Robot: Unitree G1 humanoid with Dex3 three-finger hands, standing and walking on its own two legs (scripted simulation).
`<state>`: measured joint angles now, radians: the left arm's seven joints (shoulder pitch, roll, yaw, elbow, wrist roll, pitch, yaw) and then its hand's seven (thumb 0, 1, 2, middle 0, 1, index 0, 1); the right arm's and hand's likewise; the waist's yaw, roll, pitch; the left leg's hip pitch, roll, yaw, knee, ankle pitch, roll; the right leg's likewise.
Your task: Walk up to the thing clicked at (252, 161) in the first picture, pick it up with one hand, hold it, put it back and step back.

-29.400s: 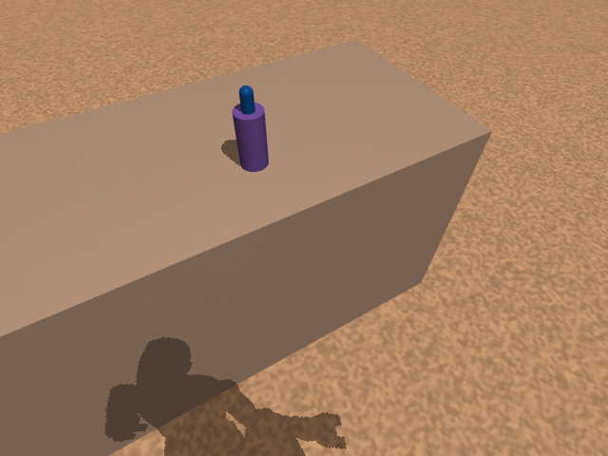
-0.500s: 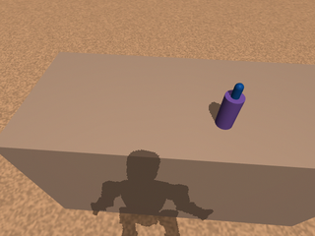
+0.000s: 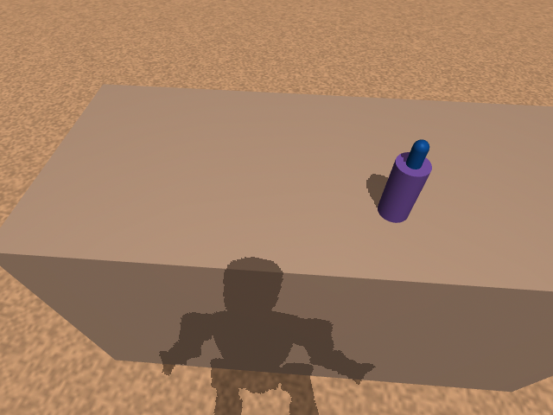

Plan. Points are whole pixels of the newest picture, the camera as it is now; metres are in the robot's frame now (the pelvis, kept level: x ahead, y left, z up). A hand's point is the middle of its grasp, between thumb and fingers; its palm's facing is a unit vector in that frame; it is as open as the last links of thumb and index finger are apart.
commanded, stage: step back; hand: right
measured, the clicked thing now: (406, 179) +0.52 -0.22 +0.01
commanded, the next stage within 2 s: none
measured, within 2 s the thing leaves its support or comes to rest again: neither
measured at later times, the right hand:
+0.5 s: hand out of the picture -0.01 -0.22 -0.15, palm faces +0.00 +0.90 -0.43, open 7.4 cm
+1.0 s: hand out of the picture -0.11 -0.23 -0.17, palm faces -0.07 +0.91 -0.41, open 7.4 cm
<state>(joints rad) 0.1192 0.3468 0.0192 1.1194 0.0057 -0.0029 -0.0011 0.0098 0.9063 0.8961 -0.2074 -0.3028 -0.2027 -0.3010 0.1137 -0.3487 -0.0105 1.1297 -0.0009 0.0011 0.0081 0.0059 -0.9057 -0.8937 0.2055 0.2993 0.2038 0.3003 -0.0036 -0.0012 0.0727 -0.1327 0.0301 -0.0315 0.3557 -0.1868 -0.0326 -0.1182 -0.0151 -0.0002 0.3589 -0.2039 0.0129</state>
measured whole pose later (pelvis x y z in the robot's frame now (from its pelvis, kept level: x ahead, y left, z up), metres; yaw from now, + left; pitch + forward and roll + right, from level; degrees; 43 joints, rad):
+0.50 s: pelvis -0.08 +0.05 -0.02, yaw -1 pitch -1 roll -1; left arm 0.06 0.40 0.06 0.89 0.01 0.06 0.02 0.01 0.91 0.90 -0.21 -0.30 -0.20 -0.30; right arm 0.14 -0.34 -0.05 0.90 -0.02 0.02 -0.02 0.01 -0.90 -0.89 0.21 0.30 0.21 0.30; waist -0.02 -0.05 0.21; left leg -0.30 0.00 0.01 0.60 -0.27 0.04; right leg -0.41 0.10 0.14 1.07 -0.52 0.01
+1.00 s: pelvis -0.20 +0.04 -0.03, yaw +2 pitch -2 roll +0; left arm 0.11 0.37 0.06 0.76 0.03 0.04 0.02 0.01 0.90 0.90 -0.21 -0.30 -0.20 -0.30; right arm 0.17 -0.41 -0.05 0.88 -0.01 0.03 -0.02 0.01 -0.91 -0.89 0.21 0.30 0.20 0.30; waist 0.01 0.00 0.19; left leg -0.27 -0.04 -0.05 0.72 -0.44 0.00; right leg -0.36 -0.04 -0.02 0.67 -0.27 0.00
